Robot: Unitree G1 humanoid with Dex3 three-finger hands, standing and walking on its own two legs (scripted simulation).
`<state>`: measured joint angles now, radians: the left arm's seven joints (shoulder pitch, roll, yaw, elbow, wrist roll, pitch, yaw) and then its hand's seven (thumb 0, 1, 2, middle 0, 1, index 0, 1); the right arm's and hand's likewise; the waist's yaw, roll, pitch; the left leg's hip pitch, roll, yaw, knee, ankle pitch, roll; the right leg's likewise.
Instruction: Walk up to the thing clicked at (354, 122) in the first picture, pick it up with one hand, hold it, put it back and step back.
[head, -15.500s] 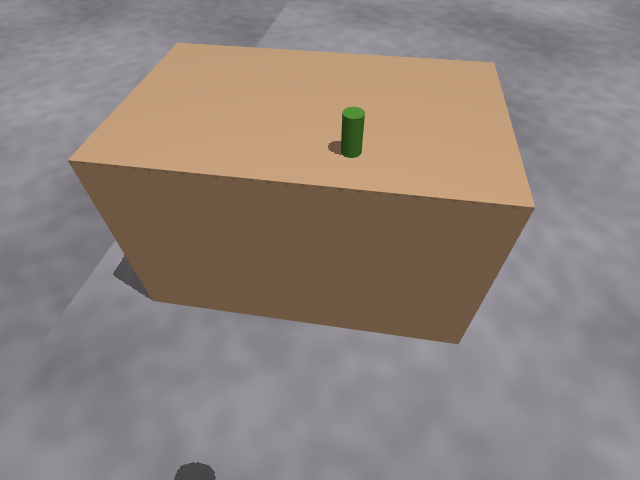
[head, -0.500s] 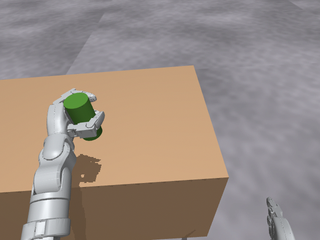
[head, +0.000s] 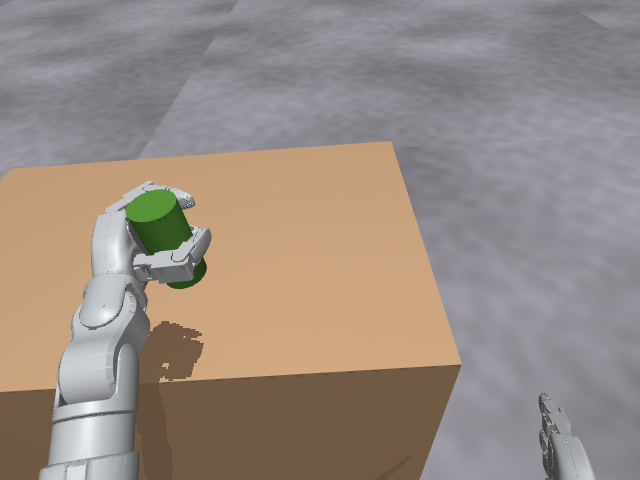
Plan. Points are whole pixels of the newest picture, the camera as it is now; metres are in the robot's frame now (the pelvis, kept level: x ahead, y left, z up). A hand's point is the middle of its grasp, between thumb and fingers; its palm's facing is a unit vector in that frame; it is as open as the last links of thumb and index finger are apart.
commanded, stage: hold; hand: left
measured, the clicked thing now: (170, 241) +0.34 +0.18 +0.18
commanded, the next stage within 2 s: none
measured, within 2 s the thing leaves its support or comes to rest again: neither
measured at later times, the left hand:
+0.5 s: hand (172, 233) +0.34 +0.17 +0.19, palm faces +0.17 -0.99 +0.00, open 7.2 cm
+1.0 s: hand (177, 237) +0.34 +0.17 +0.18, palm faces +0.16 -0.99 +0.00, open 7.2 cm
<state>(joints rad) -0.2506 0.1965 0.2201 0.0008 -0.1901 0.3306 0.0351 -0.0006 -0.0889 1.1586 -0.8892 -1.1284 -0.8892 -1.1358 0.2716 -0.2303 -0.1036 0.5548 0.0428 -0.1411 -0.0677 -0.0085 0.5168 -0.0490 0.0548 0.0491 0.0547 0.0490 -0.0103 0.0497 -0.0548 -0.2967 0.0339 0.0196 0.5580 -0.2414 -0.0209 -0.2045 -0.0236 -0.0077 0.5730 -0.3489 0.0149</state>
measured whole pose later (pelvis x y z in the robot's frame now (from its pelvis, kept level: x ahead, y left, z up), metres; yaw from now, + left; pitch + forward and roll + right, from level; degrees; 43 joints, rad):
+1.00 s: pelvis +0.01 +0.00 +0.00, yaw +0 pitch -1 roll +0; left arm -0.22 0.19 0.22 -0.07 -0.20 0.40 0.03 0.00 -0.09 1.16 -0.89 -1.13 -0.89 -1.13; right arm 0.23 -0.23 -0.11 0.64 0.04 -0.17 -0.06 -0.01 0.51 -0.05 0.05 0.05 0.05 0.05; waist 0.00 0.06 -0.04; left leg -0.26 0.03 0.01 0.51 -0.23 -0.02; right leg -0.16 -0.03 -0.01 0.52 -0.34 0.02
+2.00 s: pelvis +0.01 +0.00 +0.00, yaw +0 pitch -2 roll +0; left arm -0.21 0.18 0.21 -0.10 -0.19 0.37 0.04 0.00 -0.09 1.16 -0.89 -1.13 -0.89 -1.13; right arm 0.24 -0.23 -0.10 0.64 0.04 -0.16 -0.06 -0.01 0.51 -0.05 0.05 0.05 0.05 0.05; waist 0.00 0.05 -0.03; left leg -0.25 0.03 0.02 0.51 -0.23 -0.02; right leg -0.15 -0.02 -0.01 0.51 -0.33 0.01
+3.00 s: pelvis +0.00 +0.00 +0.00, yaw +0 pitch +3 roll +0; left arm -0.43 0.27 0.27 0.51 -0.17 0.00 -0.01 0.00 -0.09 1.16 -0.89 -1.13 -0.89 -1.13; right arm 0.20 -0.23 -0.09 0.66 0.03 -0.18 -0.05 -0.01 0.55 -0.04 0.06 0.05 0.06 0.05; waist -0.05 0.01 -0.03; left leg -0.40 0.04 0.02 0.58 -0.23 -0.02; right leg -0.31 -0.01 0.00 0.59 -0.34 0.01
